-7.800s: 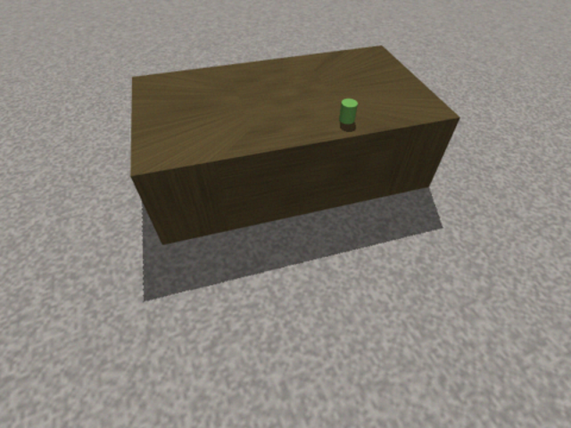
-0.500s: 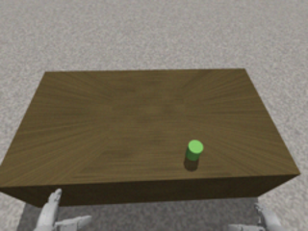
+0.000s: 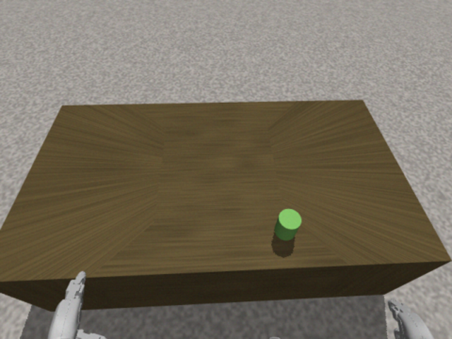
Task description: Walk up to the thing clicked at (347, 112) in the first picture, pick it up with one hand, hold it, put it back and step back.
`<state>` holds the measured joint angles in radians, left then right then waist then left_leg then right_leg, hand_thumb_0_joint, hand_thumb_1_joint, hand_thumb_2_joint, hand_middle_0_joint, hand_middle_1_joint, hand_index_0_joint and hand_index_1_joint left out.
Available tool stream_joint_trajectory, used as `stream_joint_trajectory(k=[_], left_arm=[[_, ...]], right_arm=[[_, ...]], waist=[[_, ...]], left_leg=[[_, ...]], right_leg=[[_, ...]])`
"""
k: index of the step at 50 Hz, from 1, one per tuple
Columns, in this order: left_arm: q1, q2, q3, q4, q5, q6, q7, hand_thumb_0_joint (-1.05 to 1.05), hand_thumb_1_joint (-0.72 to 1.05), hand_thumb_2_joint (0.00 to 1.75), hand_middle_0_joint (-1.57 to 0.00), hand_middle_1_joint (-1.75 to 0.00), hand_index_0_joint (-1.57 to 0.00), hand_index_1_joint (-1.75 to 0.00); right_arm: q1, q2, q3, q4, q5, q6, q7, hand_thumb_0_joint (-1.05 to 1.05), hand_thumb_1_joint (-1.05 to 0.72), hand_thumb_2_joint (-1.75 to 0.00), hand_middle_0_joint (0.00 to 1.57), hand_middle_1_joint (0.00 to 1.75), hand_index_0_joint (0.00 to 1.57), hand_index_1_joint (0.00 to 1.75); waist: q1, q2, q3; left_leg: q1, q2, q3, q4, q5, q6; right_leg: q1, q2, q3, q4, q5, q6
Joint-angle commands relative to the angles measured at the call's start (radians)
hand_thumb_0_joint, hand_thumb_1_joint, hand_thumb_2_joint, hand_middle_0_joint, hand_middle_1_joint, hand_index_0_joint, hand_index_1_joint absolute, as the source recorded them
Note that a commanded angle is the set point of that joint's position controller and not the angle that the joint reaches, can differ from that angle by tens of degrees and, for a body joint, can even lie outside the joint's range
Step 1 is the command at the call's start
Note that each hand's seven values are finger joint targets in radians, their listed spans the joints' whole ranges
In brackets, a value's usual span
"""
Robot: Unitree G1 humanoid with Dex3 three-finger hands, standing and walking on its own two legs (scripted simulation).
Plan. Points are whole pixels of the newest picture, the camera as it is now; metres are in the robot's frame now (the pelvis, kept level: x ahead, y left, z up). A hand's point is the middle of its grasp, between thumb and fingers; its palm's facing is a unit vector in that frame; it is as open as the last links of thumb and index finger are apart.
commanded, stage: go down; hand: right
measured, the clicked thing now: (287, 224) +0.46 -0.17 -0.28
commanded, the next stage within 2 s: none
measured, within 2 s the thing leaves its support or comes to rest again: neither
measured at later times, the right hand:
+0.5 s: hand out of the picture +0.15 -0.27 -0.09, palm faces +0.06 +0.95 -0.31, open 17.3 cm
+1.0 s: hand (401, 292) +0.22 -0.30 -0.05, palm faces +0.14 +0.96 -0.25, open 17.2 cm
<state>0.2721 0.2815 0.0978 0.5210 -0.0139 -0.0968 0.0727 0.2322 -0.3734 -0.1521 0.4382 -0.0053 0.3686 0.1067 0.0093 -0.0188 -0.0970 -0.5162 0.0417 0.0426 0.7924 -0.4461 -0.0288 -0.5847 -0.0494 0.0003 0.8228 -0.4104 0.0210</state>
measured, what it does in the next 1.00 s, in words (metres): stands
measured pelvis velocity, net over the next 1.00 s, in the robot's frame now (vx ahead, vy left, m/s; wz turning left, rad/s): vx -0.02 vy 0.00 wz -0.02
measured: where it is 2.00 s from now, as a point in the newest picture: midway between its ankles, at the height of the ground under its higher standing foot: outside the picture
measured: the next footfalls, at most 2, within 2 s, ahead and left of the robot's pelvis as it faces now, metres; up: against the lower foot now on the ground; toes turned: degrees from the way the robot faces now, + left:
none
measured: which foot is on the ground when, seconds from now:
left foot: down 0.00-1.00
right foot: down 0.00-1.00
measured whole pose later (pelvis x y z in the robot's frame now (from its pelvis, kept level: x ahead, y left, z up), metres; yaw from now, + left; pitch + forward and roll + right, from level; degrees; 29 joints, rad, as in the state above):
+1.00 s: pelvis -0.02 +0.00 -0.02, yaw -1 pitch +10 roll +2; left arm 0.40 0.26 0.02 0.26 -0.02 -0.15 0.14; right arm 0.06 -0.48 -0.31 0.38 0.06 0.33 0.23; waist 0.03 0.00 -0.12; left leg -0.59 0.04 0.07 0.91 -0.48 -0.03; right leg -0.68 -0.05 0.03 0.95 -0.44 0.02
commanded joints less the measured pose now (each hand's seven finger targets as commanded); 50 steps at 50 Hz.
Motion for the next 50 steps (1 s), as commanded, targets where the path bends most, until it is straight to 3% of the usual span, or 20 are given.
stream_joint_trajectory(k=[1,4,6,8,10,13,14,16,18,22,29,33,36,38,40,43,45,47,48,50], left_arm=[[0.005,0.167,0.072,-0.193,-0.005,-0.043,0.017,0.0,-0.53,0.03,-0.06,-0.06,-0.06,-0.06],[0.026,0.163,0.069,-0.218,-0.007,-0.038,0.016,0.0,-0.53,0.03,-0.06,-0.06,-0.06,-0.06],[0.059,0.141,0.058,-0.189,-0.006,-0.032,0.017,0.0,-0.53,0.04,-0.06,-0.06,-0.06,-0.06],[0.042,0.16,0.078,-0.247,-0.008,-0.036,0.025,0.0,-0.53,0.04,-0.06,-0.06,-0.06,-0.06],[0.066,0.144,0.063,-0.244,-0.01,-0.034,0.028,0.0,-0.53,0.04,-0.06,-0.06,-0.06,-0.06],[0.038,0.169,0.079,-0.326,-0.011,-0.037,0.039,0.0,-0.53,0.04,-0.06,-0.06,-0.06,-0.06],[0.09,0.124,0.048,-0.259,-0.01,-0.032,0.038,0.0,-0.53,0.04,-0.06,-0.06,-0.06,-0.06],[0.05,0.164,0.076,-0.345,-0.013,-0.038,0.045,0.0,-0.53,0.04,-0.06,-0.06,-0.06,-0.06],[0.097,0.134,0.052,-0.304,-0.013,-0.034,0.045,0.0,-0.53,0.04,-0.06,-0.06,-0.07,-0.06],[0.105,0.146,0.064,-0.371,-0.014,-0.039,0.049,0.0,-0.53,0.04,-0.06,-0.06,-0.06,-0.06],[0.134,0.127,0.046,-0.377,-0.012,-0.04,0.054,0.0,-0.53,0.04,-0.06,-0.06,-0.06,-0.06],[0.121,0.146,0.064,-0.44,-0.013,-0.05,0.063,0.0,-0.53,0.04,-0.06,-0.06,-0.06,-0.06],[0.129,0.124,0.03,-0.443,-0.015,-0.054,0.068,0.0,-0.53,0.04,-0.06,-0.06,-0.06,-0.06],[0.101,0.144,0.038,-0.525,-0.015,-0.068,0.08,0.0,-0.53,0.04,-0.06,-0.06,-0.06,-0.06],[0.157,0.108,-0.001,-0.474,-0.011,-0.068,0.085,0.0,-0.54,0.04,-0.06,-0.06,-0.06,-0.06],[0.141,0.114,0.004,-0.393,-0.005,-0.085,0.096,0.0,-0.53,0.04,-0.06,-0.06,-0.06,-0.06],[0.121,0.122,0.004,-0.434,-0.007,-0.102,0.095,0.0,-0.52,0.04,-0.06,-0.06,-0.06,-0.06],[0.177,0.138,0.021,-0.389,-0.006,-0.106,0.093,0.0,-0.52,0.04,-0.06,-0.06,-0.06,-0.05],[0.159,0.162,0.045,-0.421,-0.008,-0.114,0.092,0.0,-0.52,0.04,-0.06,-0.06,-0.06,-0.05],[0.143,0.138,0.006,-0.409,-0.007,-0.122,0.079,0.0,-0.53,0.04,-0.06,-0.06,-0.06,-0.05]], right_arm=[[-0.01,-0.213,-0.096,-0.203,-0.009,-0.003,-0.002,0.0,0.56,-0.05,0.02,0.06,0.03,0.06],[0.013,-0.214,-0.1,-0.242,-0.007,0.008,-0.002,0.0,0.55,-0.05,0.02,0.06,0.03,0.06],[0.005,-0.223,-0.107,-0.271,-0.007,0.014,-0.005,0.0,0.54,-0.05,0.03,0.06,0.03,0.06],[0.023,-0.206,-0.099,-0.287,-0.006,0.023,-0.003,0.0,0.55,-0.05,0.03,0.06,0.03,0.06],[0.03,-0.225,-0.119,-0.315,-0.001,0.03,-0.001,0.0,0.53,-0.05,0.03,0.06,0.04,0.06],[0.055,-0.222,-0.121,-0.328,0.001,0.041,-0.001,0.0,0.52,-0.04,0.03,0.06,0.04,0.06],[0.052,-0.221,-0.122,-0.346,-0.001,0.044,-0.001,0.0,0.53,-0.05,0.03,0.06,0.04,0.06],[0.077,-0.216,-0.123,-0.349,0.003,0.05,0.001,0.0,0.53,-0.05,0.03,0.06,0.04,0.06],[0.059,-0.217,-0.124,-0.372,0.005,0.053,0.003,0.0,0.51,-0.05,0.03,0.06,0.04,0.06],[0.084,-0.213,-0.133,-0.4,0.011,0.06,0.009,0.0,0.5,-0.04,0.04,0.05,0.04,0.05],[0.098,-0.234,-0.161,-0.427,0.017,0.059,0.017,0.0,0.49,-0.04,0.04,0.05,0.05,0.05],[0.107,-0.224,-0.16,-0.433,0.021,0.059,0.026,0.0,0.49,-0.04,0.05,0.05,0.05,0.05],[0.027,-0.268,-0.185,-0.452,0.022,0.041,0.031,0.0,0.48,-0.04,0.04,0.05,0.05,0.05],[-0.042,-0.281,-0.2,-0.464,0.028,0.016,0.029,0.0,0.49,-0.04,0.04,0.05,0.05,0.05],[-0.092,-0.311,-0.224,-0.451,0.031,-0.007,0.039,0.0,0.47,-0.04,0.05,0.05,0.05,0.05],[-0.209,-0.342,-0.254,-0.381,0.054,-0.047,0.065,0.0,0.5,-0.04,0.05,0.05,0.05,0.05],[-0.306,-0.354,-0.258,-0.331,0.062,-0.073,0.089,0.0,0.49,-0.04,0.05,0.05,0.05,0.05],[-0.387,-0.399,-0.277,-0.253,0.066,-0.088,0.118,0.0,0.48,-0.05,0.05,0.05,0.05,0.05],[-0.412,-0.38,-0.27,-0.197,0.069,-0.098,0.133,0.0,0.48,-0.05,0.05,0.05,0.05,0.05],[-0.475,-0.401,-0.277,-0.094,0.073,-0.119,0.162,0.0,0.47,-0.04,0.05,0.05,0.05,0.05]], waist=[[0.0,-0.039,-0.174],[-0.004,-0.025,-0.191],[-0.004,-0.054,-0.162],[0.007,-0.025,-0.17],[-0.004,-0.04,-0.166],[-0.001,-0.006,-0.173],[-0.009,-0.049,-0.162],[-0.005,-0.024,-0.18],[-0.003,-0.051,-0.15],[0.007,-0.025,-0.174],[-0.012,-0.071,-0.153],[0.006,-0.038,-0.175],[0.007,-0.034,-0.158],[0.026,-0.023,-0.192],[0.027,-0.046,-0.178],[0.028,-0.095,-0.136],[0.048,-0.079,-0.143],[0.062,-0.12,-0.125],[0.074,-0.092,-0.143],[0.056,-0.065,-0.144]], left_leg=[[0.03,-0.039,0.022,-0.069,0.36,0.021],[0.018,-0.04,0.023,-0.051,0.372,0.019],[0.0,-0.038,0.022,-0.05,0.334,0.021],[-0.013,-0.04,0.021,-0.05,0.298,0.021],[-0.016,-0.038,0.021,-0.048,0.287,0.023],[-0.017,-0.038,0.022,-0.043,0.288,0.021],[-0.023,-0.033,0.018,-0.037,0.295,0.023],[-0.024,-0.038,0.024,-0.026,0.295,0.022],[-0.052,-0.04,0.025,-0.022,0.259,0.025],[-0.054,-0.042,0.026,-0.016,0.252,0.023],[-0.065,-0.039,0.028,-0.002,0.228,0.029],[-0.062,-0.038,0.025,-0.005,0.228,0.025],[-0.066,-0.033,0.018,-0.012,0.224,0.021],[-0.052,-0.034,0.016,-0.013,0.228,0.019],[-0.057,-0.029,0.006,-0.015,0.236,0.02],[-0.073,-0.023,-0.002,-0.022,0.219,0.024],[-0.081,-0.026,-0.003,-0.032,0.198,0.021],[-0.089,-0.028,-0.001,-0.044,0.172,0.025],[-0.087,-0.031,0.005,-0.043,0.18,0.024],[-0.07,-0.03,0.011,-0.045,0.207,0.023]], right_leg=[[0.157,0.032,-0.009,-0.064,0.389,-0.02],[0.159,0.03,-0.003,-0.042,0.434,-0.018],[0.127,0.034,-0.007,-0.043,0.37,-0.016],[0.123,0.033,-0.006,-0.043,0.314,-0.021],[0.113,0.035,-0.004,-0.038,0.305,-0.02],[0.094,0.036,-0.002,-0.027,0.303,-0.023],[0.093,0.038,-0.005,-0.022,0.309,-0.021],[0.095,0.032,0.004,-0.017,0.335,-0.019],[0.078,0.031,0.003,-0.024,0.302,-0.015],[0.076,0.031,0.008,-0.017,0.286,-0.02],[0.052,0.033,0.011,-0.013,0.279,-0.014],[0.057,0.034,0.009,-0.006,0.248,-0.021],[0.047,0.035,0.009,0.001,0.228,-0.024],[0.07,0.033,0.016,-0.004,0.227,-0.024],[0.084,0.034,0.014,-0.006,0.228,-0.024],[0.074,0.035,0.017,-0.016,0.203,-0.022],[0.071,0.034,0.015,-0.021,0.169,-0.026],[0.086,0.032,0.015,-0.038,0.135,-0.025],[0.102,0.029,0.02,-0.043,0.145,-0.026],[0.087,0.031,0.019,-0.039,0.175,-0.027]])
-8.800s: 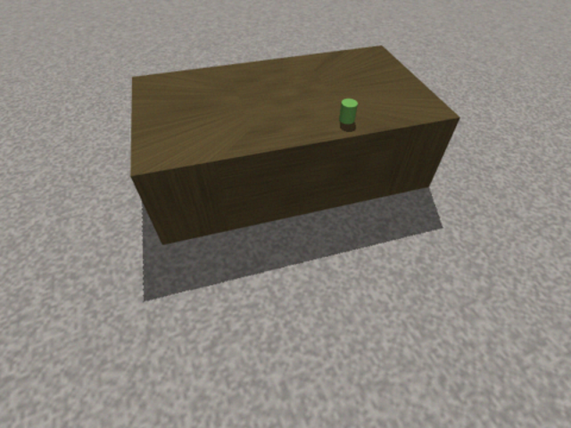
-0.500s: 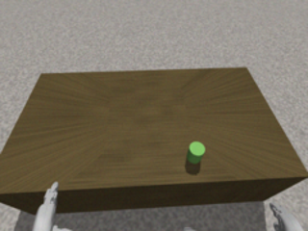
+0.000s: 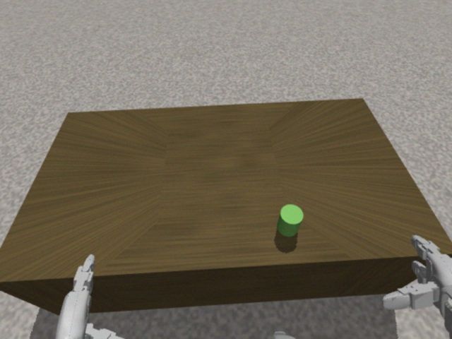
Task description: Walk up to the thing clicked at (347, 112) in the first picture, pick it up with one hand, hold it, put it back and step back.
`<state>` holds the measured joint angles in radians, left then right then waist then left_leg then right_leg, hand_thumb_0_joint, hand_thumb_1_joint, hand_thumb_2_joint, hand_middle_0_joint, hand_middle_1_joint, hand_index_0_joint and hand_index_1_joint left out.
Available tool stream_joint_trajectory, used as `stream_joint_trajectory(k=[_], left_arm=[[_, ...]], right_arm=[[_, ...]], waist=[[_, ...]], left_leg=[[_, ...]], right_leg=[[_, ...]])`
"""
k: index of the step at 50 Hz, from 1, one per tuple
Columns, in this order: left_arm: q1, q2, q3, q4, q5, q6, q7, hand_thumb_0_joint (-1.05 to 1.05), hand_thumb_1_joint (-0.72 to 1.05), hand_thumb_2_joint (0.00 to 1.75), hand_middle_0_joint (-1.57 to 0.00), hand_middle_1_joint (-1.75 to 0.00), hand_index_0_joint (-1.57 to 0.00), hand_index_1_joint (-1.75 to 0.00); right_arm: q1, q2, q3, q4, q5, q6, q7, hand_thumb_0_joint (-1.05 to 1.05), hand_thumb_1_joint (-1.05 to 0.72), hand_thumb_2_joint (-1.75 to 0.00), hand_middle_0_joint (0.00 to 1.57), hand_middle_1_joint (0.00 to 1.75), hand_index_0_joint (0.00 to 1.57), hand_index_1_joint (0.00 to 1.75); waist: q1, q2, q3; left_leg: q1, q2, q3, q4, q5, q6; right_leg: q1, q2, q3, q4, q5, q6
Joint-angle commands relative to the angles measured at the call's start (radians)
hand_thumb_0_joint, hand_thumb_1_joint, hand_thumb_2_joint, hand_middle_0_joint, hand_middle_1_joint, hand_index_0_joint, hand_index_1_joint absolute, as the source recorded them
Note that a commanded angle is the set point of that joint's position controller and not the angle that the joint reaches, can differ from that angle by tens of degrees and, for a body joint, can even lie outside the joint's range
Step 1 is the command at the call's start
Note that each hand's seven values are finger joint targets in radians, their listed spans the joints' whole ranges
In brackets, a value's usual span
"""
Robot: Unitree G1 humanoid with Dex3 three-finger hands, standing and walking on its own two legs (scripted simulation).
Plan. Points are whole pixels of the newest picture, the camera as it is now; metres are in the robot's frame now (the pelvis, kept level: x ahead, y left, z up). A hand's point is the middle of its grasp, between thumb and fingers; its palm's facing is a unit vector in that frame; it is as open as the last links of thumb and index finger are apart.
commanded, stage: go down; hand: right
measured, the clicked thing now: (289, 220) +0.48 -0.16 -0.26
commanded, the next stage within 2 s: approach in 1.16 s
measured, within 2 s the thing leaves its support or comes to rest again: neither
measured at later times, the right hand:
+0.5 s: hand (409, 215) +0.35 -0.33 +0.01, palm faces +0.12 +0.99 -0.12, open 17.5 cm
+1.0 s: hand (414, 198) +0.38 -0.34 +0.03, palm faces +0.11 +0.99 -0.08, open 17.4 cm
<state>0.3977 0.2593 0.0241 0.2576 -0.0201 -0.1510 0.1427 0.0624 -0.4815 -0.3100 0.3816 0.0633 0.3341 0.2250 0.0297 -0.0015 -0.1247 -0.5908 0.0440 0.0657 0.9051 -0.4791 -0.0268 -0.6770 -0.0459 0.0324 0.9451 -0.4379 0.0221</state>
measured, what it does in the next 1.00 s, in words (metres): stands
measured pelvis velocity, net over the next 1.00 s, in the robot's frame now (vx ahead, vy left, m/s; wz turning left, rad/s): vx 0.00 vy -0.01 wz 0.05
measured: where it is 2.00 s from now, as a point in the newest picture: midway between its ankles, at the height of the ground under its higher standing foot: outside the picture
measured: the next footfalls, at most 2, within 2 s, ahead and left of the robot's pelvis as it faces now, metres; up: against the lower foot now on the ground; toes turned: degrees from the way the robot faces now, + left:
none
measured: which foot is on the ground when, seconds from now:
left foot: down 0.00-1.00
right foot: down 0.00-1.00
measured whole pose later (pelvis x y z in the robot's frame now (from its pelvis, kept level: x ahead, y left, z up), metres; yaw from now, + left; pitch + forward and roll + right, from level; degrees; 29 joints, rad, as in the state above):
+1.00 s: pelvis +0.00 -0.01 +0.01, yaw +3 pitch +13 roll +3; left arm 0.30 0.27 -0.01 0.40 0.00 -0.16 0.07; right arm -0.45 -0.71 -0.50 1.09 0.11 -0.15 0.46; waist 0.09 0.03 -0.10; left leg -0.62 0.02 0.03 0.80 -0.41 -0.04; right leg -0.71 -0.07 0.00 0.88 -0.40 0.01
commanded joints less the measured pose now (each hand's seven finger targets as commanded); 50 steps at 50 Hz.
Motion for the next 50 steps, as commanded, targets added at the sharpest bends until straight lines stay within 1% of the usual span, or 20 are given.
stream_joint_trajectory(k=[1,9,12,18,20,21,23,25,27,36,37,38,39,41,42,43,45,46,49,50], left_arm=[[-0.011,0.163,0.076,-0.156,0.0,-0.073,0.006,0.0,-0.53,0.04,-0.06,-0.05,-0.06,-0.05],[-0.043,0.16,0.046,-0.098,0.012,-0.092,-0.031,0.0,-0.53,0.05,-0.06,-0.05,-0.06,-0.05],[-0.071,0.198,0.082,-0.145,0.012,-0.101,-0.029,0.0,-0.54,0.05,-0.05,-0.05,-0.05,-0.05],[-0.018,0.183,0.067,-0.022,0.019,-0.088,-0.027,0.0,-0.54,0.05,-0.05,-0.05,-0.05,-0.05],[-0.086,0.194,0.061,-0.084,0.017,-0.096,-0.024,0.0,-0.54,0.06,-0.05,-0.05,-0.05,-0.05],[-0.065,0.214,0.086,-0.043,0.019,-0.091,-0.023,0.0,-0.54,0.05,-0.05,-0.05,-0.05,-0.05],[-0.032,0.162,0.042,0.032,0.021,-0.081,-0.032,0.0,-0.54,0.06,-0.05,-0.05,-0.05,-0.05],[-0.108,0.231,0.093,-0.056,0.02,-0.089,-0.024,0.0,-0.54,0.05,-0.05,-0.05,-0.05,-0.05],[-0.051,0.193,0.058,0.007,0.023,-0.079,-0.035,0.0,-0.54,0.05,-0.05,-0.05,-0.05,-0.05],[-0.086,0.194,0.062,0.008,0.02,-0.063,-0.045,0.0,-0.53,0.05,-0.05,-0.06,-0.05,-0.05],[-0.086,0.178,0.05,0.012,0.02,-0.061,-0.049,0.0,-0.53,0.05,-0.05,-0.06,-0.06,-0.05],[-0.072,0.15,0.03,0.052,0.019,-0.056,-0.052,0.0,-0.53,0.05,-0.05,-0.06,-0.05,-0.05],[-0.098,0.176,0.049,-0.009,0.018,-0.062,-0.05,0.0,-0.53,0.05,-0.05,-0.06,-0.05,-0.05],[-0.115,0.232,0.093,-0.017,0.018,-0.06,-0.044,0.0,-0.53,0.05,-0.05,-0.06,-0.05,-0.05],[-0.057,0.195,0.073,0.066,0.02,-0.053,-0.049,0.0,-0.53,0.05,-0.05,-0.06,-0.05,-0.05],[-0.088,0.176,0.041,0.022,0.018,-0.055,-0.054,0.0,-0.53,0.05,-0.05,-0.06,-0.05,-0.05],[-0.1,0.198,0.072,0.013,0.017,-0.059,-0.051,0.0,-0.53,0.05,-0.05,-0.05,-0.05,-0.05],[-0.08,0.212,0.078,0.001,0.017,-0.059,-0.051,0.0,-0.53,0.05,-0.05,-0.05,-0.05,-0.05],[-0.077,0.158,0.031,0.03,0.017,-0.056,-0.064,0.0,-0.53,0.05,-0.05,-0.05,-0.05,-0.05],[-0.096,0.199,0.069,-0.004,0.016,-0.059,-0.058,0.0,-0.52,0.05,-0.05,-0.06,-0.06,-0.05]], right_arm=[[-0.311,-0.296,-0.121,0.02,0.008,-0.094,0.057,0.0,0.47,-0.04,0.05,0.05,0.05,0.05],[-0.499,-0.429,-0.197,0.259,0.021,-0.245,0.128,0.0,0.51,-0.04,0.05,0.05,0.05,0.05],[-0.579,-0.482,-0.228,0.253,0.031,-0.316,0.139,0.0,0.55,-0.04,0.04,0.05,0.04,0.05],[-0.675,-0.517,-0.241,0.349,0.044,-0.41,0.169,0.0,0.56,-0.03,0.05,0.05,0.05,0.05],[-0.676,-0.499,-0.23,0.418,0.046,-0.427,0.18,0.0,0.56,-0.03,0.05,0.05,0.05,0.05],[-0.688,-0.527,-0.24,0.428,0.045,-0.435,0.181,0.0,0.55,-0.04,0.05,0.05,0.05,0.05],[-0.713,-0.51,-0.226,0.436,0.045,-0.455,0.197,0.0,0.55,-0.04,0.05,0.05,0.05,0.05],[-0.716,-0.525,-0.231,0.464,0.05,-0.465,0.205,0.0,0.52,-0.03,0.05,0.05,0.05,0.05],[-0.709,-0.506,-0.212,0.49,0.05,-0.472,0.215,0.0,0.51,-0.04,0.06,0.05,0.05,0.05],[-0.747,-0.57,-0.256,0.442,0.056,-0.511,0.217,0.0,0.53,-0.04,0.05,0.05,0.05,0.05],[-0.741,-0.554,-0.25,0.485,0.057,-0.513,0.216,0.0,0.53,-0.04,0.05,0.05,0.05,0.05],[-0.765,-0.549,-0.246,0.438,0.057,-0.52,0.218,0.0,0.52,-0.04,0.05,0.05,0.05,0.05],[-0.77,-0.553,-0.25,0.472,0.058,-0.523,0.219,0.0,0.53,-0.04,0.05,0.05,0.05,0.05],[-0.763,-0.579,-0.259,0.493,0.058,-0.527,0.219,0.0,0.51,-0.04,0.05,0.05,0.05,0.05],[-0.777,-0.585,-0.261,0.472,0.054,-0.531,0.22,0.0,0.53,-0.04,0.05,0.05,0.05,0.05],[-0.792,-0.569,-0.254,0.484,0.059,-0.537,0.225,0.0,0.55,-0.04,0.05,0.05,0.05,0.05],[-0.806,-0.585,-0.258,0.482,0.06,-0.545,0.228,0.0,0.55,-0.05,0.05,0.05,0.05,0.05],[-0.789,-0.568,-0.249,0.531,0.067,-0.544,0.234,0.0,0.54,-0.04,0.05,0.05,0.05,0.05],[-0.833,-0.608,-0.269,0.484,0.066,-0.558,0.245,0.0,0.54,-0.05,0.05,0.05,0.05,0.05],[-0.819,-0.599,-0.264,0.545,0.065,-0.553,0.248,0.0,0.55,-0.05,0.04,0.05,0.04,0.05]], waist=[[0.022,-0.071,-0.11],[-0.009,-0.105,-0.142],[0.01,-0.106,-0.234],[0.021,-0.169,-0.26],[0.035,-0.095,-0.269],[0.037,-0.119,-0.249],[0.031,-0.166,-0.259],[0.043,-0.123,-0.298],[0.041,-0.154,-0.24],[0.029,-0.166,-0.328],[0.041,-0.153,-0.287],[0.027,-0.179,-0.309],[0.052,-0.152,-0.308],[0.057,-0.141,-0.295],[0.045,-0.183,-0.288],[0.052,-0.162,-0.291],[0.052,-0.177,-0.304],[0.072,-0.136,-0.271],[0.041,-0.211,-0.309],[0.062,-0.17,-0.301]], left_leg=[[0.007,-0.034,-0.012,-0.161,0.226,0.022],[0.03,-0.043,-0.022,-0.16,0.223,0.035],[0.055,-0.049,-0.026,-0.16,0.237,0.037],[0.034,-0.053,-0.028,-0.16,0.285,0.042],[0.044,-0.055,-0.028,-0.167,0.303,0.036],[0.036,-0.055,-0.028,-0.166,0.301,0.038],[0.009,-0.054,-0.027,-0.163,0.31,0.041],[0.023,-0.06,-0.021,-0.166,0.323,0.039],[0.001,-0.064,-0.015,-0.173,0.309,0.041],[0.054,-0.058,-0.026,-0.175,0.409,0.037],[0.043,-0.059,-0.026,-0.181,0.4,0.036],[0.041,-0.059,-0.026,-0.174,0.4,0.038],[0.035,-0.059,-0.027,-0.181,0.393,0.036],[0.035,-0.061,-0.023,-0.184,0.382,0.037],[0.032,-0.057,-0.027,-0.183,0.393,0.037],[0.023,-0.06,-0.025,-0.182,0.386,0.036],[0.033,-0.06,-0.023,-0.183,0.38,0.038],[0.013,-0.065,-0.017,-0.189,0.36,0.036],[0.019,-0.061,-0.022,-0.18,0.367,0.041],[0.0,-0.063,-0.022,-0.178,0.364,0.039]], right_leg=[[0.172,0.026,-0.013,-0.163,0.195,-0.029],[0.154,0.023,-0.022,-0.184,0.2,-0.029],[0.196,0.017,-0.021,-0.185,0.206,-0.034],[0.244,0.008,-0.019,-0.185,0.282,-0.028],[0.233,0.008,-0.019,-0.178,0.288,-0.035],[0.224,0.008,-0.02,-0.183,0.287,-0.033],[0.254,0.007,-0.017,-0.179,0.323,-0.029],[0.27,0.001,-0.009,-0.182,0.341,-0.03],[0.267,-0.001,-0.009,-0.191,0.351,-0.025],[0.316,0.007,-0.015,-0.167,0.465,-0.03],[0.286,0.007,-0.016,-0.166,0.443,-0.032],[0.301,0.007,-0.016,-0.17,0.446,-0.031],[0.3,0.004,-0.015,-0.166,0.431,-0.033],[0.293,0.004,-0.013,-0.176,0.409,-0.033],[0.298,0.007,-0.017,-0.173,0.422,-0.031],[0.292,0.005,-0.014,-0.17,0.421,-0.032],[0.307,0.003,-0.013,-0.175,0.416,-0.029],[0.294,0.0,-0.01,-0.178,0.387,-0.032],[0.299,0.001,-0.009,-0.171,0.423,-0.026],[0.299,-0.001,-0.009,-0.166,0.418,-0.027]])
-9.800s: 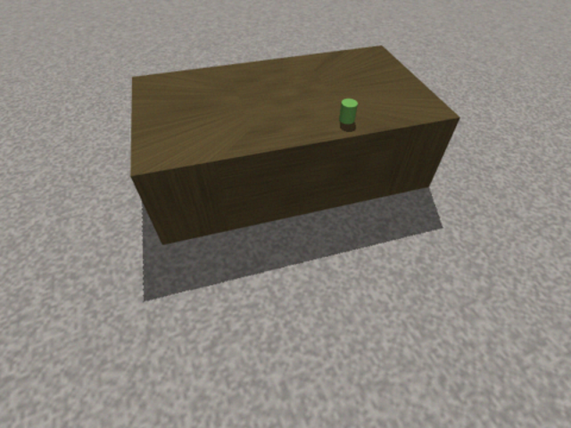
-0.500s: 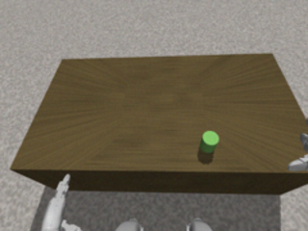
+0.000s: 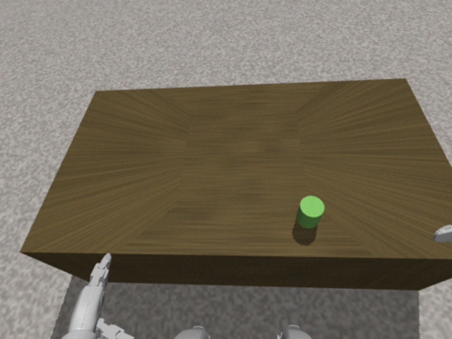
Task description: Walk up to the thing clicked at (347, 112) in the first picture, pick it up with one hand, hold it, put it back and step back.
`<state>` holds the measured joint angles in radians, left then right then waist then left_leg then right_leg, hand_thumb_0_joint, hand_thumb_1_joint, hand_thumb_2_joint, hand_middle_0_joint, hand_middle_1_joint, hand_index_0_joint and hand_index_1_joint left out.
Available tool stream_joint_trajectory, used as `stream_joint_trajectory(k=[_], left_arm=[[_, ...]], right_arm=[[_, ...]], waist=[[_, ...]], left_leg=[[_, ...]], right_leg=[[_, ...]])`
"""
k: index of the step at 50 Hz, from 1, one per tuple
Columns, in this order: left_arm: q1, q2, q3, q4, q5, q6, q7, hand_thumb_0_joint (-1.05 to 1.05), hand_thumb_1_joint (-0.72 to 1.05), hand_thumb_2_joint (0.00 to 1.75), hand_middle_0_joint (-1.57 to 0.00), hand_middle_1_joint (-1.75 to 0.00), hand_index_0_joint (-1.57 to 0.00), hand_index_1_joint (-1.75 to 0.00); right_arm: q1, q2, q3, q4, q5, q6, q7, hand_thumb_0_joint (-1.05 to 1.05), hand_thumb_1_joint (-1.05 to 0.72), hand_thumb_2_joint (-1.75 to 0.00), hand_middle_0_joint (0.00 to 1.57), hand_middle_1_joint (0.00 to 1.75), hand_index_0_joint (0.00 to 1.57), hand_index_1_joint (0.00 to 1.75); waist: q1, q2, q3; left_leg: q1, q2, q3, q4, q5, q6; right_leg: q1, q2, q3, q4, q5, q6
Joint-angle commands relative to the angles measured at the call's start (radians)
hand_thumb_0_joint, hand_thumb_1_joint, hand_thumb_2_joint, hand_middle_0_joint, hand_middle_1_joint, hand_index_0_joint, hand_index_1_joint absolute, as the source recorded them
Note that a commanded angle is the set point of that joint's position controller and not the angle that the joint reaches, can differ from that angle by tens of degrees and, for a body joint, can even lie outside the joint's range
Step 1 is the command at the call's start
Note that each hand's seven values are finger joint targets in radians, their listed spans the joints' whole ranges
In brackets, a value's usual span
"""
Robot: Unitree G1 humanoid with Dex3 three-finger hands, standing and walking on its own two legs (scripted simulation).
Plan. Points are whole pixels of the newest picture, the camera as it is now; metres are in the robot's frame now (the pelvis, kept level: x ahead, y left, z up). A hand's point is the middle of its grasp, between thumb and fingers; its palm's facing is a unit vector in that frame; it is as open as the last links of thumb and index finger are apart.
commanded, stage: go down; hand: right
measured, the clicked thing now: (309, 212) +0.47 -0.17 -0.27
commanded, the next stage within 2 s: approach in 0.16 s
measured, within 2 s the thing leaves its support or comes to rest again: neither
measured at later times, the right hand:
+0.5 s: hand (445, 192) +0.38 -0.35 +0.01, palm faces +0.15 +0.99 -0.02, open 17.7 cm
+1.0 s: hand (351, 224) +0.42 -0.26 -0.22, palm faces +0.07 +1.00 +0.07, open 17.7 cm
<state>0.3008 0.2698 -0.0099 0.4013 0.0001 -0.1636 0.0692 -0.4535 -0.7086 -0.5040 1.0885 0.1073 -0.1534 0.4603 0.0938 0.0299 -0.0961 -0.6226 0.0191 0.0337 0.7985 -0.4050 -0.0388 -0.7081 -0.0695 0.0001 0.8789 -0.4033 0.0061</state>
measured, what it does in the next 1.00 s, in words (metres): lowers itself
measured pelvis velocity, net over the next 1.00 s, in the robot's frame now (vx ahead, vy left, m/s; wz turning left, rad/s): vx -0.06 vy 0.00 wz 0.08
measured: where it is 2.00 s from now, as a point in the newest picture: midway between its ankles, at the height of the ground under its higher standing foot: outside the picture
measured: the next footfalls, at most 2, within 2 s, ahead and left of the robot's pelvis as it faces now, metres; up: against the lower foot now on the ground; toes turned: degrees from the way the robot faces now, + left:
none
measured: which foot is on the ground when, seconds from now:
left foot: down 0.00-1.00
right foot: down 0.00-1.00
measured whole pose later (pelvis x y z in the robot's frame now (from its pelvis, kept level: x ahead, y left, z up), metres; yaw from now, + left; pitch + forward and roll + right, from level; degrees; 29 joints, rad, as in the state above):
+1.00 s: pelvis -0.06 +0.00 -0.16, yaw +4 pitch +30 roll +8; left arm 0.39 0.32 0.09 -0.16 0.10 -0.23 -0.05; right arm -0.62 -0.71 -0.70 1.22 0.11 -0.64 0.44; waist 0.33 0.07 -0.15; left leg -1.46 -0.02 0.07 1.53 -0.60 -0.04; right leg -1.57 -0.10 0.09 1.63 -0.60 0.01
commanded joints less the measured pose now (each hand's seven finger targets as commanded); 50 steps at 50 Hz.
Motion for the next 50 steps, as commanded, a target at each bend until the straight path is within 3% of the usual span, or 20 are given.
stream_joint_trajectory(k=[1,3,4,5,8,10,13,15,18,20,22,27,30,36,41,43,44,45,47,50], left_arm=[[0.028,0.183,0.099,-0.109,0.0,-0.043,0.013,0.0,-0.53,0.05,-0.05,-0.05,-0.05,-0.05],[-0.024,0.159,0.061,-0.166,-0.002,-0.047,0.006,0.0,-0.53,0.05,-0.05,-0.06,-0.05,-0.05],[-0.028,0.169,0.078,-0.155,-0.002,-0.048,0.008,0.0,-0.53,0.05,-0.05,-0.06,-0.06,-0.05],[0.028,0.2,0.108,-0.111,0.0,-0.041,0.011,0.0,-0.53,0.05,-0.05,-0.05,-0.05,-0.05],[-0.002,0.204,0.103,-0.177,-0.002,-0.044,0.01,0.0,-0.53,0.05,-0.05,-0.05,-0.05,-0.05],[-0.008,0.169,0.071,-0.149,-0.003,-0.043,0.007,0.0,-0.53,0.05,-0.05,-0.05,-0.05,-0.05],[-0.003,0.171,0.074,-0.145,0.001,-0.045,0.009,0.0,-0.57,0.06,-0.05,-0.04,-0.03,-0.05],[-0.007,0.13,0.022,-0.132,0.003,-0.043,0.002,0.0,-0.55,0.05,-0.04,-0.04,-0.04,-0.04],[-0.009,0.18,0.077,-0.152,0.009,-0.051,0.005,0.0,-0.54,0.04,-0.04,-0.04,-0.04,-0.04],[-0.031,0.179,0.067,-0.213,0.013,-0.065,-0.001,0.0,-0.55,0.05,-0.04,-0.04,-0.04,-0.05],[0.017,0.177,0.085,-0.171,0.017,-0.072,-0.005,0.0,-0.55,0.05,-0.04,-0.04,-0.04,-0.05],[0.039,0.181,0.091,-0.303,0.023,-0.102,-0.019,0.0,-0.55,0.05,-0.04,-0.04,-0.03,-0.05],[0.047,0.218,0.124,-0.42,0.036,-0.114,-0.028,0.0,-0.56,0.06,-0.04,-0.04,-0.03,-0.05],[0.104,0.2,0.145,-0.492,0.061,-0.117,-0.058,0.0,-0.55,0.05,-0.04,-0.04,-0.03,-0.04],[0.111,0.249,0.217,-0.63,0.083,-0.121,-0.073,0.0,-0.55,0.06,-0.04,-0.04,-0.03,-0.04],[0.121,0.237,0.216,-0.65,0.086,-0.119,-0.082,0.0,-0.55,0.06,-0.04,-0.04,-0.03,-0.04],[0.113,0.256,0.241,-0.682,0.086,-0.121,-0.083,0.0,-0.54,0.05,-0.04,-0.04,-0.03,-0.04],[0.135,0.256,0.25,-0.704,0.086,-0.121,-0.086,0.0,-0.55,0.06,-0.04,-0.04,-0.03,-0.04],[0.16,0.267,0.266,-0.706,0.085,-0.115,-0.09,0.0,-0.55,0.05,-0.04,-0.04,-0.03,-0.04],[0.143,0.26,0.273,-0.818,0.084,-0.12,-0.1,0.0,-0.56,0.05,-0.04,-0.04,-0.04,-0.05]], right_arm=[[-0.299,-0.361,-0.063,-0.158,0.023,-0.064,0.017,0.0,0.55,-0.05,0.05,0.05,0.05,0.05],[-0.317,-0.36,-0.064,-0.161,0.025,-0.068,0.023,0.0,0.57,-0.04,0.04,0.05,0.05,0.05],[-0.304,-0.351,-0.06,-0.128,0.025,-0.069,0.024,0.0,0.56,-0.05,0.04,0.06,0.04,0.06],[-0.345,-0.413,-0.09,-0.183,0.022,-0.075,0.021,0.0,0.56,-0.05,0.05,0.05,0.05,0.05],[-0.364,-0.405,-0.085,-0.157,0.021,-0.076,0.025,0.0,0.56,-0.05,0.05,0.05,0.05,0.05],[-0.354,-0.39,-0.075,-0.129,0.024,-0.079,0.03,0.0,0.57,-0.05,0.04,0.05,0.05,0.05],[-0.386,-0.437,-0.098,-0.135,0.017,-0.091,0.031,0.0,0.61,-0.05,0.02,0.06,0.04,0.06],[-0.387,-0.42,-0.094,-0.096,0.023,-0.095,0.039,0.0,0.59,-0.05,0.04,0.06,0.05,0.06],[-0.4,-0.415,-0.095,-0.059,0.033,-0.13,0.048,0.0,0.6,-0.05,0.04,0.06,0.05,0.06],[-0.398,-0.339,-0.07,0.003,0.055,-0.162,0.063,0.0,0.61,-0.05,0.04,0.06,0.05,0.06],[-0.424,-0.352,-0.093,-0.011,0.071,-0.215,0.072,0.0,0.61,-0.06,0.04,0.06,0.05,0.06],[-0.385,-0.262,-0.095,0.011,0.117,-0.326,0.102,0.0,0.61,-0.03,0.05,0.05,0.06,0.05],[-0.398,-0.318,-0.16,-0.039,0.125,-0.393,0.098,0.0,0.61,-0.02,0.06,0.05,0.06,0.05],[-0.436,-0.337,-0.211,-0.102,0.1,-0.494,0.067,0.0,0.61,-0.01,0.06,0.05,0.07,0.05],[-0.445,-0.327,-0.229,-0.128,0.047,-0.535,0.026,0.0,0.61,-0.02,0.05,0.05,0.06,0.05],[-0.439,-0.261,-0.203,-0.094,0.039,-0.543,0.015,0.0,0.61,-0.03,0.05,0.05,0.05,0.05],[-0.426,-0.282,-0.223,-0.094,0.035,-0.548,0.007,0.0,0.61,-0.03,0.05,0.05,0.05,0.05],[-0.429,-0.255,-0.204,-0.078,0.025,-0.548,-0.001,0.0,0.61,-0.04,0.04,0.06,0.05,0.06],[-0.393,-0.285,-0.231,-0.023,0.011,-0.551,-0.021,0.0,0.61,-0.04,0.05,0.06,0.05,0.06],[-0.455,-0.281,-0.233,-0.087,-0.002,-0.57,-0.054,0.0,0.61,-0.02,0.05,0.05,0.06,0.05]], waist=[[-0.002,-0.204,-0.314],[-0.01,-0.183,-0.335],[-0.002,-0.187,-0.313],[-0.006,-0.216,-0.355],[0.002,-0.19,-0.372],[-0.005,-0.192,-0.33],[-0.005,-0.211,-0.369],[-0.005,-0.193,-0.33],[0.024,-0.19,-0.328],[0.059,-0.114,-0.292],[0.066,-0.145,-0.31],[0.097,-0.147,-0.381],[0.101,-0.185,-0.463],[0.123,-0.305,-0.495],[0.155,-0.398,-0.609],[0.171,-0.401,-0.577],[0.178,-0.414,-0.602],[0.199,-0.402,-0.6],[0.201,-0.379,-0.532],[0.213,-0.386,-0.595]], left_leg=[[0.029,-0.039,0.012,-0.066,0.3,0.051],[0.034,-0.039,0.012,-0.064,0.296,0.05],[0.022,-0.039,0.011,-0.062,0.287,0.051],[0.031,-0.039,0.009,-0.057,0.29,0.054],[0.047,-0.039,0.01,-0.066,0.292,0.051],[0.023,-0.04,0.011,-0.057,0.286,0.051],[0.024,-0.036,0.005,-0.051,0.286,0.052],[0.007,-0.038,0.007,-0.041,0.274,0.052],[-0.055,-0.039,0.005,-0.015,0.237,0.054],[-0.096,-0.042,0.008,0.006,0.206,0.048],[-0.147,-0.04,-0.001,0.051,0.195,0.047],[-0.276,-0.048,0.001,0.178,0.165,0.046],[-0.315,-0.055,0.011,0.259,0.176,0.051],[-0.476,-0.062,0.015,0.398,0.117,0.065],[-0.591,-0.068,0.033,0.497,0.082,0.074],[-0.652,-0.071,0.044,0.542,0.043,0.077],[-0.669,-0.069,0.045,0.556,0.053,0.078],[-0.684,-0.071,0.048,0.566,0.041,0.078],[-0.727,-0.068,0.048,0.6,0.01,0.08],[-0.742,-0.068,0.045,0.643,0.004,0.081]], right_leg=[[0.311,0.023,0.026,-0.094,0.395,-0.011],[0.302,0.023,0.028,-0.089,0.385,-0.015],[0.29,0.024,0.026,-0.087,0.367,-0.015],[0.3,0.025,0.029,-0.092,0.373,-0.013],[0.309,0.026,0.028,-0.089,0.356,-0.016],[0.283,0.025,0.029,-0.083,0.357,-0.015],[0.29,0.027,0.027,-0.072,0.348,-0.017],[0.23,0.028,0.028,-0.067,0.319,-0.017],[0.209,0.023,0.036,-0.041,0.281,-0.019],[0.136,0.026,0.041,-0.009,0.217,-0.029],[0.1,0.029,0.041,0.037,0.205,-0.028],[0.026,0.03,0.057,0.16,0.208,-0.028],[0.0,0.023,0.072,0.226,0.273,-0.017],[-0.096,0.009,0.082,0.35,0.254,-0.004],[-0.091,-0.016,0.106,0.439,0.287,0.012],[-0.15,-0.022,0.122,0.456,0.234,0.017],[-0.15,-0.023,0.12,0.482,0.235,0.017],[-0.186,-0.019,0.118,0.5,0.194,0.012],[-0.288,-0.013,0.116,0.532,0.105,0.01],[-0.347,-0.007,0.112,0.587,0.058,0.003]])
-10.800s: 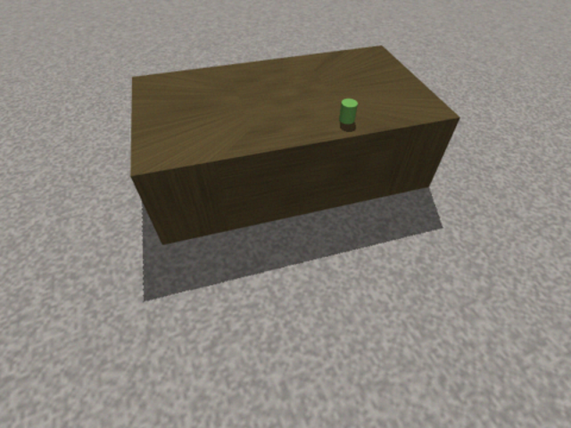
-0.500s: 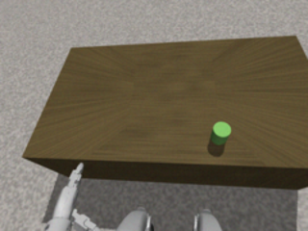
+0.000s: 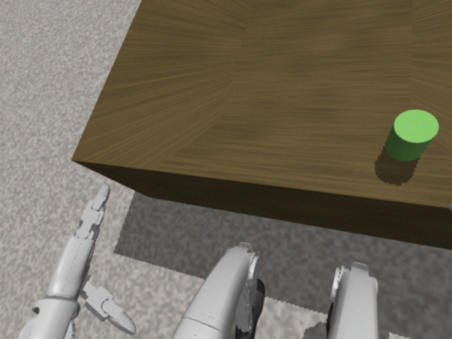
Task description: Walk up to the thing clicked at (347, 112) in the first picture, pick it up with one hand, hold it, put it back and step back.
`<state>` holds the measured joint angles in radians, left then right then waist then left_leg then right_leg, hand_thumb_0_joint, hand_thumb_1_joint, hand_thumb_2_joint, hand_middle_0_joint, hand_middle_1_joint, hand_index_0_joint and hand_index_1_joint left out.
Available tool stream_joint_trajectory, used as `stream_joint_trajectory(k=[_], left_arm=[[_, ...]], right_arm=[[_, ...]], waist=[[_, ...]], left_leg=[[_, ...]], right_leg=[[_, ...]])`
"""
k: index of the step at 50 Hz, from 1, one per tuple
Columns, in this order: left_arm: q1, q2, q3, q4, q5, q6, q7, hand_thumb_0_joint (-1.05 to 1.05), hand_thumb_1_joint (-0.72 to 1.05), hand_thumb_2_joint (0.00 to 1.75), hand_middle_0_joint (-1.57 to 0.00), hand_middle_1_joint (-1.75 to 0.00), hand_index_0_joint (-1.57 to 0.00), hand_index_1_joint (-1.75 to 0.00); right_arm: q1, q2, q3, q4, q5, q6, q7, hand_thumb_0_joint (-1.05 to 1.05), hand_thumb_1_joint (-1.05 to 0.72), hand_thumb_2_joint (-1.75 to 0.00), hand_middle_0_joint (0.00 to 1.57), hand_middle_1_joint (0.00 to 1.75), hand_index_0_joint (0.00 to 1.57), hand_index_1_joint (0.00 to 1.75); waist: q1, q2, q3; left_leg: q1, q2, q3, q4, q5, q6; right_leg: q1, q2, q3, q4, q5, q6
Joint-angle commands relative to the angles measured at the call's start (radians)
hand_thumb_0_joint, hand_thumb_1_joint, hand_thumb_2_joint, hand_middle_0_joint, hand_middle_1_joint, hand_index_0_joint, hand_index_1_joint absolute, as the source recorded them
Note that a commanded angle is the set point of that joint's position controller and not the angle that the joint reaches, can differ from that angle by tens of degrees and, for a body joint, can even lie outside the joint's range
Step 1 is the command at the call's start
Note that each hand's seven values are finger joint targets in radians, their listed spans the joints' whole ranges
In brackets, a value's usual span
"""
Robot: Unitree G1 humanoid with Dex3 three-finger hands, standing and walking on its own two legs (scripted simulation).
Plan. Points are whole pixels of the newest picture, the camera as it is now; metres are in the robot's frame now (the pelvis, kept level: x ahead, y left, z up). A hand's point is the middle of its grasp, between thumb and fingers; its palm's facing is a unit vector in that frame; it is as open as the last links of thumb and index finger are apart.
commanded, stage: close in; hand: right
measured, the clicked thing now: (409, 136) +0.51 -0.20 -0.12
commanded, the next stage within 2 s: rest palm in 0.52 s
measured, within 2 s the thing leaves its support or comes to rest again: leaves its support in 1.74 s
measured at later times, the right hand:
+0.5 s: hand (420, 151) +0.47 -0.22 -0.09, palm faces +0.15 +0.99 +0.04, open 17.7 cm
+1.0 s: hand (399, 145) +0.49 -0.18 -0.10, palm faces +0.15 +0.99 +0.02, open 16.8 cm
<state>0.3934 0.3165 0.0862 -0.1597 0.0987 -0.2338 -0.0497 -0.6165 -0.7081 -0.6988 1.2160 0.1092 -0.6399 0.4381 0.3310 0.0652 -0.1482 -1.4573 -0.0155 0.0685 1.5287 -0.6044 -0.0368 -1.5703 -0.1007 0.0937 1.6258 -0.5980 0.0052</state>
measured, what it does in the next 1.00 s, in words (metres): stands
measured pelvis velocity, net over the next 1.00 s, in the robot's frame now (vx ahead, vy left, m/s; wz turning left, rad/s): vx -0.01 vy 0.01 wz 0.00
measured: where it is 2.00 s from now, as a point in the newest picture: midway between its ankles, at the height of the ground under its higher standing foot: (289, 335)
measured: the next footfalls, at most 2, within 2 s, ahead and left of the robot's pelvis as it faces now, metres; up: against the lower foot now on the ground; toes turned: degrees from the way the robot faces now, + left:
none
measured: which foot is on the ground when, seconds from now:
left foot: down 0.00-1.00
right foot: down 0.00-1.00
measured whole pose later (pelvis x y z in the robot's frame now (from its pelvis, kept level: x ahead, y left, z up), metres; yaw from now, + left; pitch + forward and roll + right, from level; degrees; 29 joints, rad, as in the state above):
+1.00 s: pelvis -0.01 +0.01 -0.05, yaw +0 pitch +32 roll +6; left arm 0.50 0.34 0.22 -0.52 0.08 -0.14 -0.11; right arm -0.66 -0.51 -0.57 1.03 -0.04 -0.60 0.09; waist 0.38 0.04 -0.17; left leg -1.63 -0.02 0.06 1.71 -0.65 -0.03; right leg -1.72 -0.10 0.10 1.77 -0.62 0.02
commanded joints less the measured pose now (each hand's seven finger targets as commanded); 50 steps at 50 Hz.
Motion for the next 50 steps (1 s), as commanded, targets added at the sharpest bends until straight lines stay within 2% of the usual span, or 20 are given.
stream_joint_trajectory(k=[1,5,6,11,13,14,17,18,20,22,27,30,32,36,38,40,43,44,46,50], left_arm=[[0.067,0.229,0.198,-0.293,-0.014,-0.049,0.017,0.0,-0.55,0.05,-0.04,-0.04,-0.04,-0.05],[0.121,0.263,0.269,-0.346,-0.02,-0.032,0.01,0.0,-0.55,0.05,-0.04,-0.05,-0.04,-0.05],[0.115,0.259,0.278,-0.331,-0.022,-0.028,0.008,0.0,-0.54,0.05,-0.04,-0.04,-0.04,-0.04],[0.139,0.202,0.259,-0.348,-0.023,-0.001,-0.006,0.0,-0.52,0.04,-0.04,-0.05,-0.05,-0.04],[0.146,0.208,0.27,-0.353,-0.026,0.012,-0.004,0.0,-0.53,0.04,-0.04,-0.05,-0.04,-0.04],[0.124,0.212,0.274,-0.408,-0.025,0.012,-0.004,0.0,-0.53,0.04,-0.04,-0.05,-0.04,-0.04],[0.13,0.255,0.321,-0.443,-0.03,0.028,0.001,0.0,-0.54,0.05,-0.04,-0.05,-0.04,-0.05],[0.137,0.259,0.329,-0.468,-0.031,0.031,-0.001,0.0,-0.53,0.04,-0.04,-0.05,-0.04,-0.05],[0.163,0.223,0.304,-0.45,-0.036,0.039,-0.006,0.0,-0.53,0.05,-0.04,-0.05,-0.04,-0.04],[0.169,0.195,0.285,-0.438,-0.041,0.041,-0.009,0.0,-0.53,0.04,-0.04,-0.04,-0.04,-0.04],[0.17,0.212,0.312,-0.494,-0.041,0.038,-0.007,0.0,-0.52,0.04,-0.04,-0.05,-0.05,-0.04],[0.172,0.193,0.301,-0.505,-0.043,0.037,-0.01,0.0,-0.52,0.04,-0.04,-0.05,-0.04,-0.04],[0.177,0.211,0.326,-0.487,-0.041,0.037,-0.008,0.0,-0.6,0.09,-0.04,-0.03,-0.02,-0.05],[0.179,0.181,0.288,-0.525,-0.041,0.036,-0.013,0.0,-0.6,0.09,-0.04,-0.03,-0.02,-0.05],[0.188,0.2,0.309,-0.53,-0.039,0.04,-0.014,0.0,-0.6,0.09,-0.04,-0.03,-0.02,-0.05],[0.199,0.202,0.321,-0.521,-0.037,0.04,-0.016,0.0,-0.6,0.1,-0.04,-0.04,-0.02,-0.06],[0.191,0.177,0.296,-0.484,-0.037,0.041,-0.024,0.0,-0.55,0.06,-0.04,-0.05,-0.04,-0.05],[0.191,0.167,0.281,-0.489,-0.036,0.043,-0.025,0.0,-0.55,0.06,-0.04,-0.05,-0.04,-0.05],[0.161,0.199,0.301,-0.526,-0.036,0.042,-0.022,0.0,-0.56,0.06,-0.04,-0.05,-0.04,-0.05],[0.19,0.214,0.321,-0.505,-0.036,0.055,-0.023,0.0,-0.55,0.06,-0.04,-0.05,-0.04,-0.05]], right_arm=[[-0.306,-0.281,-0.042,-0.243,-0.01,-0.086,-0.046,0.0,0.61,-0.02,0.05,0.05,0.05,0.05],[-0.294,-0.23,-0.017,-0.282,-0.042,-0.066,-0.1,0.0,0.61,-0.02,0.06,0.04,0.06,0.04],[-0.326,-0.22,0.001,-0.344,-0.049,-0.063,-0.113,0.0,0.61,-0.01,0.06,0.05,0.05,0.05],[-0.36,-0.142,0.053,-0.453,-0.077,-0.037,-0.164,0.0,0.6,-0.01,0.06,0.04,0.06,0.04],[-0.313,-0.147,0.033,-0.391,-0.084,-0.02,-0.189,0.0,0.6,-0.01,0.06,0.04,0.05,0.04],[-0.331,-0.104,0.062,-0.42,-0.082,-0.017,-0.197,0.0,0.61,-0.02,0.05,0.05,0.05,0.05],[-0.287,-0.095,0.05,-0.379,-0.092,0.001,-0.225,0.0,0.6,-0.02,0.05,0.05,0.05,0.05],[-0.309,-0.05,0.084,-0.405,-0.091,0.004,-0.231,0.0,0.61,-0.03,0.05,0.05,0.05,0.05],[-0.267,-0.015,0.083,-0.345,-0.093,0.011,-0.244,0.0,0.61,-0.03,0.04,0.05,0.04,0.05],[-0.282,-0.032,0.072,-0.35,-0.09,0.005,-0.254,0.0,0.61,-0.03,0.05,0.05,0.05,0.05],[-0.318,-0.028,0.074,-0.361,-0.102,-0.015,-0.277,0.0,0.6,-0.03,0.04,0.05,0.04,0.05],[-0.32,-0.004,0.092,-0.382,-0.107,-0.024,-0.284,0.0,0.6,-0.04,0.04,0.06,0.04,0.06],[-0.334,-0.014,0.097,-0.388,-0.115,-0.026,-0.293,0.0,0.55,-0.06,0.05,0.06,0.05,0.06],[-0.339,0.034,0.125,-0.395,-0.124,-0.028,-0.305,0.0,0.57,-0.01,0.08,0.04,0.08,0.04],[-0.341,0.008,0.117,-0.4,-0.132,-0.03,-0.318,0.0,0.57,0.0,0.09,0.03,0.09,0.04],[-0.34,0.046,0.13,-0.417,-0.131,-0.029,-0.325,0.0,0.58,0.0,0.1,0.02,0.09,0.02],[-0.347,0.048,0.145,-0.37,-0.143,-0.028,-0.336,0.0,0.55,-0.01,0.32,0.14,0.31,0.15],[-0.357,0.016,0.122,-0.383,-0.145,-0.033,-0.343,0.0,0.55,-0.01,0.34,0.15,0.33,0.15],[-0.398,-0.018,0.112,-0.431,-0.151,-0.038,-0.351,0.0,0.55,0.0,0.36,0.16,0.35,0.16],[-0.387,0.018,0.131,-0.367,-0.157,-0.02,-0.349,0.0,0.46,-0.13,0.52,0.31,0.52,0.31]], waist=[[-0.017,-0.43,-0.581],[-0.001,-0.484,-0.585],[-0.018,-0.536,-0.588],[-0.022,-0.58,-0.587],[-0.016,-0.518,-0.544],[-0.007,-0.495,-0.558],[0.005,-0.442,-0.56],[0.011,-0.427,-0.57],[0.011,-0.368,-0.503],[-0.001,-0.342,-0.493],[0.026,-0.31,-0.511],[0.015,-0.34,-0.528],[0.021,-0.367,-0.548],[0.016,-0.372,-0.541],[0.015,-0.388,-0.557],[0.028,-0.402,-0.554],[0.019,-0.386,-0.519],[0.016,-0.368,-0.52],[0.017,-0.406,-0.575],[0.05,-0.397,-0.559]], left_leg=[[0.102,-0.033,0.009,-0.083,0.219,0.078],[0.054,-0.034,0.021,-0.055,0.191,0.079],[0.015,-0.033,0.02,-0.038,0.172,0.081],[-0.031,-0.03,0.024,-0.005,0.163,0.083],[-0.028,-0.031,0.025,-0.009,0.151,0.079],[-0.003,-0.032,0.023,-0.017,0.175,0.076],[0.019,-0.031,0.03,-0.018,0.181,0.075],[0.037,-0.036,0.028,-0.035,0.192,0.071],[0.047,-0.037,0.026,-0.041,0.185,0.068],[0.067,-0.037,0.007,-0.046,0.188,0.063],[0.099,-0.036,-0.009,-0.054,0.192,0.057],[0.093,-0.037,-0.016,-0.056,0.183,0.059],[0.082,-0.038,-0.015,-0.048,0.197,0.059],[0.062,-0.039,-0.003,-0.038,0.184,0.063],[0.077,-0.04,-0.008,-0.044,0.195,0.062],[0.051,-0.04,0.006,-0.03,0.212,0.063],[0.026,-0.041,0.006,-0.015,0.213,0.063],[0.045,-0.04,-0.002,-0.02,0.216,0.06],[0.053,-0.036,0.001,-0.009,0.219,0.065],[0.032,-0.042,0.01,-0.016,0.234,0.061]], right_leg=[[0.527,0.025,0.014,-0.143,0.266,0.003],[0.544,0.025,0.023,-0.144,0.236,0.012],[0.564,0.021,0.028,-0.147,0.234,0.017],[0.559,0.02,0.023,-0.132,0.227,0.024],[0.5,0.026,0.021,-0.12,0.182,0.017],[0.488,0.026,0.013,-0.111,0.188,0.01],[0.478,0.028,0.023,-0.122,0.184,0.008],[0.468,0.031,0.017,-0.121,0.183,0.001],[0.402,0.035,0.008,-0.116,0.156,-0.006],[0.348,0.039,-0.004,-0.097,0.14,-0.015],[0.327,0.04,-0.011,-0.079,0.126,-0.021],[0.35,0.039,-0.016,-0.088,0.126,-0.017],[0.37,0.041,-0.017,-0.079,0.144,-0.016],[0.384,0.04,-0.012,-0.093,0.14,-0.01],[0.391,0.042,-0.015,-0.092,0.147,-0.011],[0.427,0.039,-0.011,-0.091,0.182,-0.008],[0.383,0.039,-0.01,-0.073,0.188,-0.011],[0.357,0.041,-0.012,-0.062,0.177,-0.014],[0.403,0.04,-0.009,-0.075,0.192,-0.008],[0.424,0.038,-0.004,-0.072,0.21,-0.01]])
